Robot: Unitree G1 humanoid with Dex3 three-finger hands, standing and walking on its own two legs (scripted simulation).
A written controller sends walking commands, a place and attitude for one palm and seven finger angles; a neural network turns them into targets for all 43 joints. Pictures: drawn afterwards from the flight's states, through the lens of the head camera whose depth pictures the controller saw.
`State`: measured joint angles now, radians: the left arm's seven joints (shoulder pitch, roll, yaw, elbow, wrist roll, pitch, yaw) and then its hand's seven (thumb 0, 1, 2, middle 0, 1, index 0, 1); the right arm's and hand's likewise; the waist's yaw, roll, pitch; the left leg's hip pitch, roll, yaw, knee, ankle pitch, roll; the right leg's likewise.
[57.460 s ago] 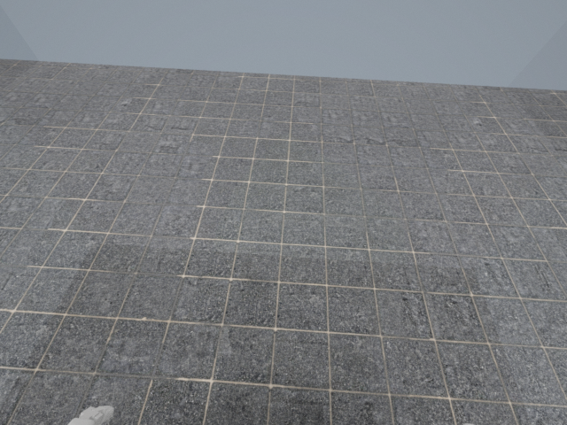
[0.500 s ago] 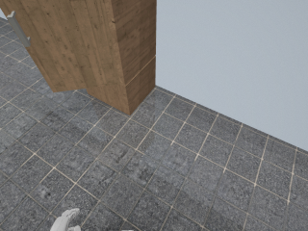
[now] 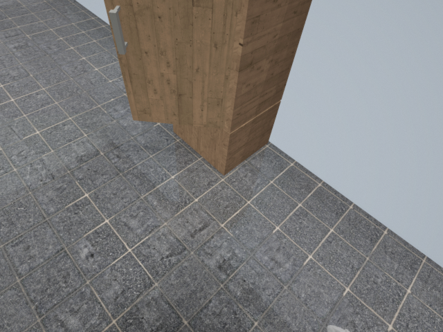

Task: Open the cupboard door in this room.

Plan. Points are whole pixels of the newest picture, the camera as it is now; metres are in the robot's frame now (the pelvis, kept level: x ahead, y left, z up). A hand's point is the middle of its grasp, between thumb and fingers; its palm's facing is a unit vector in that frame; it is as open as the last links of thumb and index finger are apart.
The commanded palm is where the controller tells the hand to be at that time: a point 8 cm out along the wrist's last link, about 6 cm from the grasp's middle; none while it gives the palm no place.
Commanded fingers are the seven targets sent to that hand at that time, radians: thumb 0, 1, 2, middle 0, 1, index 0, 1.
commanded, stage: take the last steps up to it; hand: left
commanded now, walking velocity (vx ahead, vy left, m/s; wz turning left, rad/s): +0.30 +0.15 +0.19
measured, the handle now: (120, 30) +0.94 +0.43 +0.03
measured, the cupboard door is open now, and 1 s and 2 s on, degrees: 43 43 43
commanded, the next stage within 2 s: come to a stop and stand still in 1.06 s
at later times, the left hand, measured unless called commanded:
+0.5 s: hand (139, 299) +0.19 +0.18 -0.14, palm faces +0.14 -0.97 -0.21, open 7.3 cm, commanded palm none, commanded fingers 0.00 0.90 0.90 -0.20 -0.30 -0.20 -0.30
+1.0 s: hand (95, 253) +0.28 +0.31 -0.17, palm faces +0.19 -0.97 -0.18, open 7.4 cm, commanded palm none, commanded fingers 0.00 0.90 0.90 -0.20 -0.30 -0.20 -0.30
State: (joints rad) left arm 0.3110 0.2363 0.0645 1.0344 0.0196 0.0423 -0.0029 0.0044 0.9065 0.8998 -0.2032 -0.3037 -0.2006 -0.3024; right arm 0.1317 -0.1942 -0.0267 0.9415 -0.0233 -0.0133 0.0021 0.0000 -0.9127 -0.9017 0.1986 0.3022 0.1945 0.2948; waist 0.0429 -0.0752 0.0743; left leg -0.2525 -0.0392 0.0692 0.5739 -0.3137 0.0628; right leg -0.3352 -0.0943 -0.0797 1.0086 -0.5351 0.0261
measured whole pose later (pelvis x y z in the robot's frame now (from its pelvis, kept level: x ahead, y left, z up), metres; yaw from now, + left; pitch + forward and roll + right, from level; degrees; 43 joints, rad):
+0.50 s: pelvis +0.13 -0.01 +0.01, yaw +6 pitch -1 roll +1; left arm 0.21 0.15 0.05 0.97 0.02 -0.05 0.00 0.00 0.91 0.90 -0.20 -0.30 -0.20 -0.30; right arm 0.34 -0.20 -0.05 1.10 -0.03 0.02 0.01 0.01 -0.91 -0.90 0.20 0.30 0.19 0.29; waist -0.02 0.02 0.05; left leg -0.45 0.03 0.02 1.09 -0.31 -0.01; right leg -0.21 -0.07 -0.16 0.49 -0.26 -0.02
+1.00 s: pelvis +0.30 +0.13 +0.01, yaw +6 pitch +0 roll +1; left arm 0.27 0.19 0.06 1.07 0.02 -0.01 0.00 0.00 0.91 0.90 -0.20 -0.30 -0.20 -0.30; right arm 0.19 -0.15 -0.03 0.98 -0.02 -0.08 -0.03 -0.02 -0.95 -0.90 0.20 0.30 0.20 0.30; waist 0.04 -0.06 0.06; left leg -0.24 -0.02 0.17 0.43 -0.20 0.07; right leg -0.51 -0.10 -0.07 1.17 -0.35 0.00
